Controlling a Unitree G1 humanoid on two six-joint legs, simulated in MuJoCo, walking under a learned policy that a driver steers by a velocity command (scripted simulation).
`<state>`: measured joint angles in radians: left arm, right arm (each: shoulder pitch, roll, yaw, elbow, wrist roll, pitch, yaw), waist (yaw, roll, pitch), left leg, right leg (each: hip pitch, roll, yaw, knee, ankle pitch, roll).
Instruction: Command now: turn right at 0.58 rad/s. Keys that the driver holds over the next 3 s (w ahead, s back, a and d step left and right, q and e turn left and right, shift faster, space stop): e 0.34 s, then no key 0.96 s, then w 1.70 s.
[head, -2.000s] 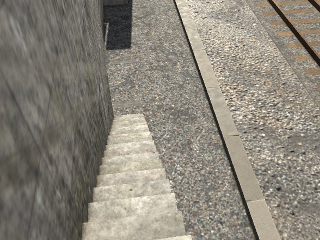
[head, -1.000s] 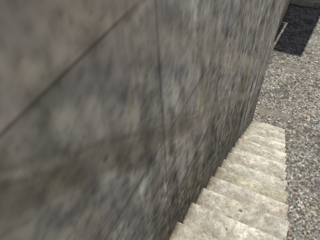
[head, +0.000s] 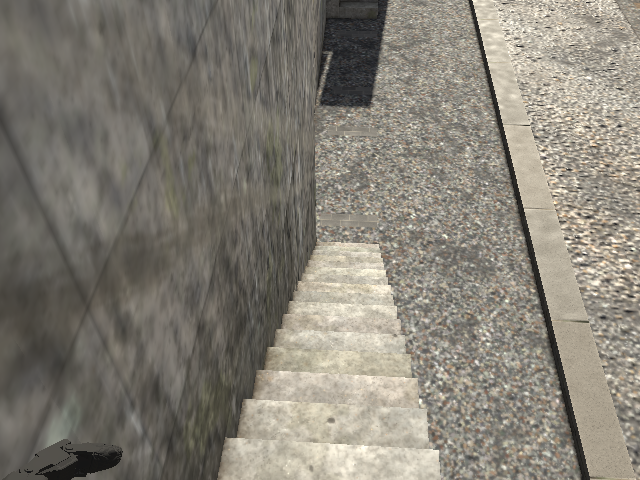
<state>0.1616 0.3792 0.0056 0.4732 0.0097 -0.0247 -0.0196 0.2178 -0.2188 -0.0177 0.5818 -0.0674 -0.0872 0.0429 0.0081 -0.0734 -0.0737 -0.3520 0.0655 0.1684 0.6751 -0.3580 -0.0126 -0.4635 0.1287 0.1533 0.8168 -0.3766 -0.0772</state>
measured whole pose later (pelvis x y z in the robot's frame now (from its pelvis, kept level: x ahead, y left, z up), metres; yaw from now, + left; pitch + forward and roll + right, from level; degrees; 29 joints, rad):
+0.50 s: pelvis +0.04 +0.02 +0.01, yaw -13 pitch +4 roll +1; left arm 0.25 0.34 -0.02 0.71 -0.01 -0.07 0.01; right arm 0.21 -0.18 -0.01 0.64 -0.08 0.02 0.10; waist 0.01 0.00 -0.03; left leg -0.37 -0.01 -0.07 0.70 -0.36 -0.04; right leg -0.39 0.27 0.33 0.73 -0.34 -0.10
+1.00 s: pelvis +0.06 +0.03 +0.03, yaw -17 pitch -1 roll +0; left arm 0.30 0.25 -0.01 0.84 -0.01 -0.01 -0.03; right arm 0.25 -0.19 -0.02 0.86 0.06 0.03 0.03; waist 0.01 0.03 0.02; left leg -0.08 0.03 -0.02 0.39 -0.30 -0.03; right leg -0.17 0.14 0.13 0.39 -0.19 -0.08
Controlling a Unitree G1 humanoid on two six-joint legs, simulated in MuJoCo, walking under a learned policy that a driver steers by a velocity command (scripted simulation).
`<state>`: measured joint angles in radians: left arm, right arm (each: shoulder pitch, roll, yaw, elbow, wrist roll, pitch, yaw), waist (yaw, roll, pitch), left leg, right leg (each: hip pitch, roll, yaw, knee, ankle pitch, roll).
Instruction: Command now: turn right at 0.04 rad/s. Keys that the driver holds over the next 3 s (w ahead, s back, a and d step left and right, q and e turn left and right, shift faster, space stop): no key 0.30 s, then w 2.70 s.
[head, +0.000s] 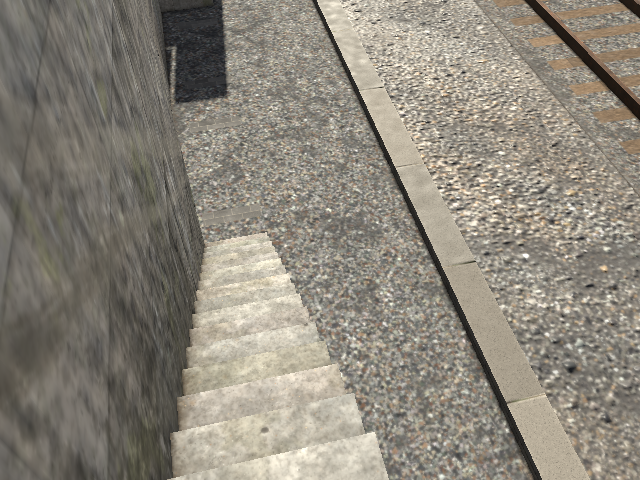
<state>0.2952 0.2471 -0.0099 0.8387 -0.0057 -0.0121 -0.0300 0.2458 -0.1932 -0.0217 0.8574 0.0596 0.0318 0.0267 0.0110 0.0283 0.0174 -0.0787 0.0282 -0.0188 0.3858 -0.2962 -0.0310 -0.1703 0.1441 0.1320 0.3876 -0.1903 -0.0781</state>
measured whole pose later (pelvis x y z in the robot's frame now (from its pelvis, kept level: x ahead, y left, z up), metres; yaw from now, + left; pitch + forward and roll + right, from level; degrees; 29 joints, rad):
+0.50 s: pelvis +0.00 +0.01 +0.00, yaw -2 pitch -1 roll -1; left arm 0.19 0.22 0.00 0.96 0.02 0.06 -0.01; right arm 0.38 -0.25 -0.04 1.06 0.04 -0.02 -0.03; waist -0.01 0.02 -0.03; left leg -0.10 0.07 0.05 0.46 -0.38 -0.01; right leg -0.18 0.15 0.14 0.39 -0.19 -0.08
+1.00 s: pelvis +0.15 +0.06 -0.09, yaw +3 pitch -3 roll -4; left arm 0.46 0.25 0.02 1.16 0.03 -0.06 0.02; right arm 0.26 -0.27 -0.08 1.00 0.01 -0.04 0.00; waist 0.02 0.00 -0.03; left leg -0.50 -0.01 -0.11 0.79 0.36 0.05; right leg -0.14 0.06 -0.02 1.00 -0.80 -0.01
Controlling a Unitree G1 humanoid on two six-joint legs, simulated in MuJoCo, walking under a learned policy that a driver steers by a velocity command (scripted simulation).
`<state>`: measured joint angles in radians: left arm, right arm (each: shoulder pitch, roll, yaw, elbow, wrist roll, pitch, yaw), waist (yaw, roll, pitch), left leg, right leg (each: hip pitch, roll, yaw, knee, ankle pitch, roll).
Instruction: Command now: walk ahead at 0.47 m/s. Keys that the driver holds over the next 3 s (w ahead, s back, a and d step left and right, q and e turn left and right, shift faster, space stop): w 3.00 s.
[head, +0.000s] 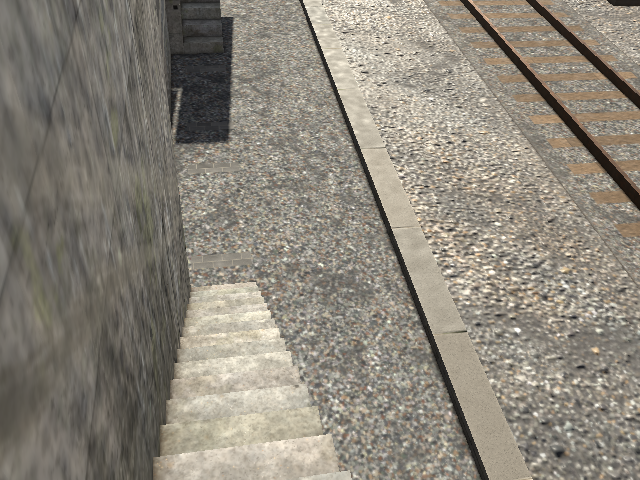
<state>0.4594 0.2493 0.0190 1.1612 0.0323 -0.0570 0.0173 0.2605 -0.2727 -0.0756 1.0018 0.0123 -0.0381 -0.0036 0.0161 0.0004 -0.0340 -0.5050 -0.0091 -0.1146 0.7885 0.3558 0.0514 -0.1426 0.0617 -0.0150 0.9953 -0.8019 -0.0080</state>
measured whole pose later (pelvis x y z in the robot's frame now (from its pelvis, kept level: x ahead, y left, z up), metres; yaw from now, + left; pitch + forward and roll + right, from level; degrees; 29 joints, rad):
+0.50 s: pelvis +0.21 +0.08 -0.24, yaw +0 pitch -1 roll +1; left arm 0.07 0.18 -0.04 0.87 0.00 -0.01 -0.02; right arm 0.53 -0.09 0.04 1.02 0.04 -0.04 -0.07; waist -0.14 -0.07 0.00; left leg -0.26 -0.20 0.06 1.32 -0.90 0.16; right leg -0.44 0.01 0.03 0.52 0.26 -0.01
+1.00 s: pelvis +0.47 +0.18 -0.49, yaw -1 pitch -1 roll -5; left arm 0.54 0.15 -0.02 1.01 0.05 -0.05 -0.08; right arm 0.32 -0.26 -0.03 0.88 -0.12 -0.08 0.07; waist 0.05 0.04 -0.04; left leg -0.22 0.10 -0.02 0.45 -0.18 0.03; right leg -0.53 0.07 0.13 1.86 -0.85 -0.02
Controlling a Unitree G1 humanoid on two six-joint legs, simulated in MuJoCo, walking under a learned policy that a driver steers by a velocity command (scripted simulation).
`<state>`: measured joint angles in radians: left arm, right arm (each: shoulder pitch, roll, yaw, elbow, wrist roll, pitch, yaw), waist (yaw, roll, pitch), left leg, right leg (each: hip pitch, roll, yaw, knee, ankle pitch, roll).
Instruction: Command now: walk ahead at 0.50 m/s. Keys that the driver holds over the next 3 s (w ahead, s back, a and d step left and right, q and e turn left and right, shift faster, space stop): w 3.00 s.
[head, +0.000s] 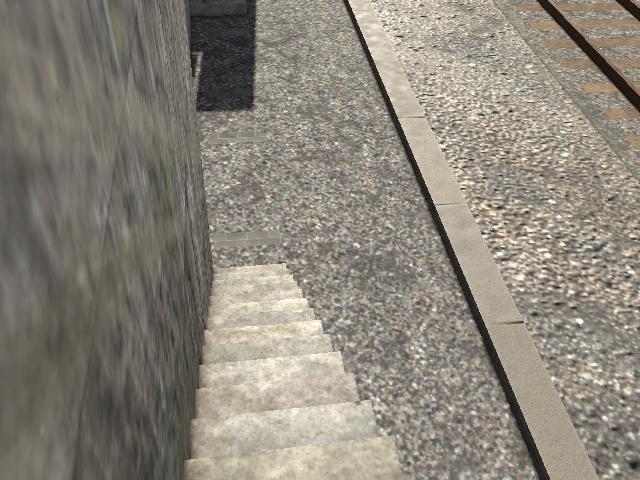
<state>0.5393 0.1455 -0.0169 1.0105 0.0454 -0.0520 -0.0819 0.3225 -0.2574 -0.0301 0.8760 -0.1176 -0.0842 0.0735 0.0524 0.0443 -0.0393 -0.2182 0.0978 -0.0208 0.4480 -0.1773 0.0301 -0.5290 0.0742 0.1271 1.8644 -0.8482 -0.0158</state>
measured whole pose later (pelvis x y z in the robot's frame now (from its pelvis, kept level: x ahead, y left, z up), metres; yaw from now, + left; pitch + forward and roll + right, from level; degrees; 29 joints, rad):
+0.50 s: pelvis +0.21 -0.04 -0.13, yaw +0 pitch +0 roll +1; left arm 0.05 0.18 0.00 0.83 0.02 -0.05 -0.04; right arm 0.50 -0.19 -0.03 0.99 0.04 -0.07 -0.05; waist -0.13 -0.03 0.06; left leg -0.22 0.03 0.00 1.31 -0.85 0.07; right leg -0.42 -0.04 0.03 0.46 0.50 -0.03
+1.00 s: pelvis +0.42 +0.03 -0.32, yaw +3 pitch -4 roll -8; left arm 0.45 0.21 0.01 1.00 0.05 -0.03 0.01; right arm 0.20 -0.26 -0.05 0.91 0.04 -0.04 -0.01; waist 0.10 0.11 -0.05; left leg -0.29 0.16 -0.08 0.35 0.44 0.01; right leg -0.19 -0.01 -0.05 1.13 -0.85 0.06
